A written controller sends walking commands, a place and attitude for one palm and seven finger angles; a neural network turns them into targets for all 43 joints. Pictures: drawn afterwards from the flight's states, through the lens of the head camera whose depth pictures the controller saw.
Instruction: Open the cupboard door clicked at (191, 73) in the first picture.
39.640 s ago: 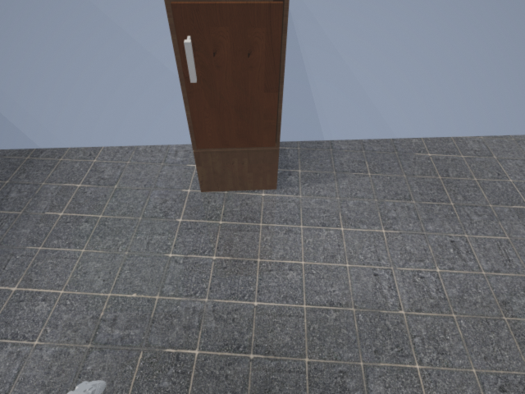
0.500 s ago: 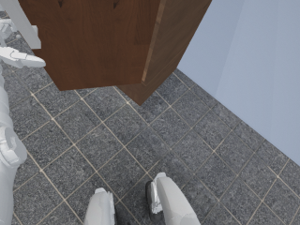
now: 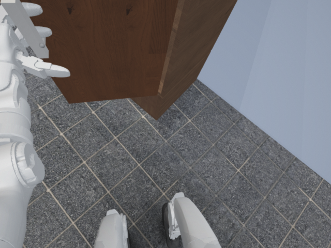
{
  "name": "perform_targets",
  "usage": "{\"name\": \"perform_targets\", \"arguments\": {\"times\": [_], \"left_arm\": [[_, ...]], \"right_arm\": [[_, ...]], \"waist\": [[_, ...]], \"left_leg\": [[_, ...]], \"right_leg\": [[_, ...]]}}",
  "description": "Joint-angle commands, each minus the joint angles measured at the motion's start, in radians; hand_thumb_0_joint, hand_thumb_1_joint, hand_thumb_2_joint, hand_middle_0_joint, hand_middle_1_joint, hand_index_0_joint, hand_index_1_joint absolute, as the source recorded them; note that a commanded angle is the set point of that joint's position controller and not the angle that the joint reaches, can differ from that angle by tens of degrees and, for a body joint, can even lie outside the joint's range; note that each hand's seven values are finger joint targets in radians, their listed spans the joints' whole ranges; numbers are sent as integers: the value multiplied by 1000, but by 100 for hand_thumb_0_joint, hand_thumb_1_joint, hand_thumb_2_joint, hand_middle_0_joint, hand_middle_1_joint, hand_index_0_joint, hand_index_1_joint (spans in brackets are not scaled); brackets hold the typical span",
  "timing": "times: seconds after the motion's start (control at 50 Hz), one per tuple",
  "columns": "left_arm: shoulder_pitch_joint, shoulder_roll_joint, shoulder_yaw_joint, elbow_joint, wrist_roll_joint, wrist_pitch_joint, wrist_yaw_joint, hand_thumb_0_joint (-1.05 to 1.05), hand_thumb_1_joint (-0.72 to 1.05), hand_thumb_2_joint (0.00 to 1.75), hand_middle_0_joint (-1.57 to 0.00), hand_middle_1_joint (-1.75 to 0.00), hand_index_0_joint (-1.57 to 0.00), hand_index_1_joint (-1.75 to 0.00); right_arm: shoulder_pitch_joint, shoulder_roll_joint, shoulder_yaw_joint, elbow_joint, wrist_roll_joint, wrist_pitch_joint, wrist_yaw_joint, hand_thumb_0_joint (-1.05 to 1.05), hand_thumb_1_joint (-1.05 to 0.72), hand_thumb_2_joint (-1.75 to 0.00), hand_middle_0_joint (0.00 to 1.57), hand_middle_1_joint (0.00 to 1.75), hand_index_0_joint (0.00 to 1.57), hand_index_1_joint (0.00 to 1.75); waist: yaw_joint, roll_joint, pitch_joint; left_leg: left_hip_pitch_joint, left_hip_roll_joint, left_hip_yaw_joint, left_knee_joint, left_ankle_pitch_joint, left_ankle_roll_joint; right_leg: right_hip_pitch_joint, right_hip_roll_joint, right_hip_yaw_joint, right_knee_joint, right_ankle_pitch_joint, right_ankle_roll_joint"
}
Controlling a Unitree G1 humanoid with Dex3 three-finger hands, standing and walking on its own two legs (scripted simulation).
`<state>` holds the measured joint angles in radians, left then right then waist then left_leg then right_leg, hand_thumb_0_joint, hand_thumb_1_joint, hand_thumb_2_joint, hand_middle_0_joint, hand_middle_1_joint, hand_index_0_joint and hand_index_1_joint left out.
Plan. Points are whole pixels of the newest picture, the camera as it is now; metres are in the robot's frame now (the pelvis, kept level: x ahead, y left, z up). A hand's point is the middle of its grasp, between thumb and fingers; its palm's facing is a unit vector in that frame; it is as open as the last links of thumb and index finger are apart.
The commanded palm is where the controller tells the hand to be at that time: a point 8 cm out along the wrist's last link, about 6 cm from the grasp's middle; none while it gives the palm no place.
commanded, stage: slide the fingers in behind the handle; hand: left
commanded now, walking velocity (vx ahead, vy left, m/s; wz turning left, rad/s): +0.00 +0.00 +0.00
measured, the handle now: (29, 23) +0.60 +0.22 +0.07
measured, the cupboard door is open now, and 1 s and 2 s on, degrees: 51 52 73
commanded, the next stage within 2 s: close the thumb around the handle in 0.50 s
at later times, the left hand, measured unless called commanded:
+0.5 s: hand (44, 48) +0.54 +0.19 +0.06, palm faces +0.05 -1.00 -0.03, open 14.1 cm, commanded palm +0.52 +0.22 +0.06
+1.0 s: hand (44, 47) +0.55 +0.19 +0.06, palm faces +0.04 -1.00 -0.03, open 9.6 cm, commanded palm +0.53 +0.23 +0.06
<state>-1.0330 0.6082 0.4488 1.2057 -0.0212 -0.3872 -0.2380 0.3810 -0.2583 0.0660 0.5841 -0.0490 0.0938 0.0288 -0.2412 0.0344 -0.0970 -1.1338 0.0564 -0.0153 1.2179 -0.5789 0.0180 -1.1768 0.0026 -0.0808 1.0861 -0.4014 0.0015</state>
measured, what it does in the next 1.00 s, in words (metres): stands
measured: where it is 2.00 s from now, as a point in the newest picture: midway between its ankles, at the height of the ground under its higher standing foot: (148, 245)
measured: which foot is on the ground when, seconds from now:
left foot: down 0.00-1.00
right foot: down 0.00-1.00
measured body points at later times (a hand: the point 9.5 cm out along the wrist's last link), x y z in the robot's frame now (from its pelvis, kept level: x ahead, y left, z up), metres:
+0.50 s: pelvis +0.00 +0.00 +0.00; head +0.17 +0.03 +0.42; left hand +0.54 +0.24 +0.06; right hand -0.02 -0.26 -0.10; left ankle -0.02 +0.10 -0.64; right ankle +0.05 -0.13 -0.64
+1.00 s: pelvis +0.00 +0.00 +0.00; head +0.18 +0.03 +0.41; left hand +0.54 +0.25 +0.06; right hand -0.01 -0.26 -0.11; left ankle -0.02 +0.10 -0.64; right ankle +0.05 -0.13 -0.64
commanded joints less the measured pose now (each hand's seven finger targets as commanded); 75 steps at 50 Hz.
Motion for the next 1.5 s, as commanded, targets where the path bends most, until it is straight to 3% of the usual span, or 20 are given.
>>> {"name": "perform_targets", "arguments": {"times": [0.0, 0.04, 0.12, 0.16, 0.34, 0.44, 0.48, 0.58, 0.62, 0.68, 0.72, 0.86, 0.92, 0.98, 1.08, 1.16, 1.32, 1.36, 1.4, 1.48], "left_arm": [[-426, 263, 31, -202, -16, -74, 11, 0, -50, 30, -30, -120, -30, -120], [-430, 212, 3, -224, -25, -81, 13, 0, -50, 30, -30, -120, -30, -120], [-424, 225, 13, -197, -20, -79, 20, 0, -50, 30, -30, -120, -30, -120], [-440, 240, 19, -230, -16, -93, 20, 0, -50, 30, -30, -120, -30, -120], [-430, 146, -38, -252, -31, -109, 28, 0, -50, 30, -30, -120, -30, -120], [-470, 128, -56, -237, -22, -121, 43, 0, -50, 30, -30, -120, -30, -120], [-453, 177, -20, -219, -19, -122, 44, 0, -50, 30, -30, -120, -30, -120], [-460, 142, -53, -210, -21, -123, 33, 0, -50, 30, -30, -120, -30, -120], [-472, 150, -51, -190, -21, -114, 32, 0, -39, 35, -31, -121, -31, -121], [-495, 163, -41, -218, -20, -119, 33, 0, -22, 42, -32, -123, -32, -123], [-461, 180, -26, -187, -18, -107, 31, 0, -11, 47, -33, -124, -33, -124], [-465, 194, -16, -215, -23, -105, 25, 0, 28, 64, -36, -128, -36, -128], [-461, 200, -14, -168, -24, -88, 24, 0, 45, 71, -37, -130, -37, -130], [-463, 223, 2, -199, -20, -96, 21, 0, 62, 78, -38, -132, -38, -132], [-435, 203, -4, -213, -30, -97, 16, 0, 90, 90, -40, -135, -40, -135], [-423, 182, -14, -219, -32, -96, 20, 0, 90, 90, -40, -135, -40, -135], [-434, 238, 13, -157, -9, -82, 31, 0, 90, 90, -40, -135, -40, -135], [-448, 236, 11, -187, -11, -91, 25, 0, 90, 90, -40, -135, -40, -135], [-441, 219, 3, -167, -16, -83, 22, 0, 90, 90, -40, -135, -40, -135], [-357, 215, 16, -204, -25, -83, 15, 0, 90, 90, -40, -135, -40, -135]], "right_arm": [[225, -197, -70, -20, 0, -8, -16, 0, -90, -90, 20, 30, 20, 30], [228, -194, -73, -25, -2, -11, -14, 0, -90, -90, 20, 30, 20, 30], [224, -197, -74, -15, -1, -10, -13, 0, -90, -90, 20, 30, 20, 30], [230, -198, -74, -14, -3, -11, -14, 0, -90, -90, 20, 30, 20, 30], [232, -195, -83, -3, -7, -12, -9, 0, -90, -90, 20, 30, 20, 30], [235, -194, -84, 10, -11, -12, -11, 0, -90, -90, 20, 30, 20, 30], [230, -197, -82, 13, -10, -11, -12, 0, -90, -90, 20, 30, 20, 30], [224, -195, -82, 12, -9, -13, -13, 0, -90, -90, 20, 30, 20, 30], [221, -195, -79, 13, -8, -13, -14, 0, -90, -90, 20, 30, 20, 30], [225, -198, -81, 13, -10, -15, -16, 0, -90, -90, 20, 30, 20, 30], [226, -197, -78, 10, -8, -13, -15, 0, -90, -90, 20, 30, 20, 30], [224, -198, -78, 3, -7, -12, -16, 0, -90, -90, 20, 30, 20, 30], [218, -198, -72, 3, -3, -14, -17, 0, -90, -90, 20, 30, 20, 30], [222, -200, -73, -2, -5, -19, -19, 0, -90, -90, 20, 30, 20, 30], [225, -197, -74, -5, -4, -18, -14, 0, -90, -90, 20, 30, 20, 30], [226, -196, -78, -4, -3, -16, -11, 0, -90, -90, 20, 30, 20, 30], [230, -201, -71, 0, -4, -16, -19, 0, -90, -90, 20, 30, 20, 30], [229, -200, -72, -2, -6, -18, -18, 0, -90, -90, 20, 30, 20, 30], [228, -200, -71, -3, -6, -17, -17, 0, -90, -90, 20, 30, 20, 30], [225, -200, -76, -19, -2, -13, -13, 0, -90, -90, 20, 30, 20, 30]], "waist": [[2, 179, -571], [-4, 186, -583], [-7, 153, -554], [7, 194, -600], [-5, 201, -590], [-20, 184, -558], [-6, 182, -562], [-15, 199, -569], [-21, 178, -537], [-20, 205, -592], [-15, 167, -570], [-9, 188, -594], [-18, 143, -528], [-5, 181, -593], [0, 196, -591], [-1, 186, -589], [-10, 143, -535], [-2, 203, -574], [-12, 172, -556], [23, 188, -600]], "left_leg": [[316, -27, -43, -134, 501, 1], [354, -26, -49, -139, 531, 0], [307, -27, -40, -136, 487, 2], [352, -28, -49, -140, 513, -3], [431, -20, -63, -144, 585, -14], [420, -23, -67, -146, 567, -14], [389, -26, -59, -145, 539, -11], [399, -27, -62, -143, 542, -12], [365, -29, -57, -144, 501, -7], [394, -29, -60, -133, 530, -8], [359, -29, -57, -136, 522, -6], [373, -28, -58, -135, 535, -6], [296, -31, -47, -137, 446, 3], [328, -32, -49, -131, 480, 0], [361, -26, -54, -137, 528, -7], [369, -26, -53, -137, 535, -8], [292, -29, -48, -136, 471, 2], [338, -28, -52, -132, 510, -5], [329, -25, -55, -130, 508, -5], [368, -25, -52, -139, 551, -12]], "right_leg": [[376, 38, 39, -76, 330, -21], [358, 39, 32, -74, 339, -24], [367, 38, 38, -81, 321, -18], [367, 36, 36, -74, 326, -23], [313, 40, 21, -80, 329, -25], [301, 39, 19, -84, 316, -24], [333, 37, 27, -85, 318, -24], [315, 35, 25, -82, 314, -24], [324, 36, 29, -87, 300, -23], [317, 35, 30, -78, 314, -23], [344, 35, 30, -79, 325, -23], [345, 36, 31, -75, 334, -22], [350, 37, 37, -89, 284, -19], [353, 34, 37, -75, 305, -22], [348, 37, 30, -73, 329, -23], [344, 39, 29, -77, 332, -21], [352, 36, 36, -80, 300, -19], [332, 34, 33, -70, 313, -23], [324, 37, 29, -71, 309, -21], [348, 38, 27, -68, 332, -23]]}}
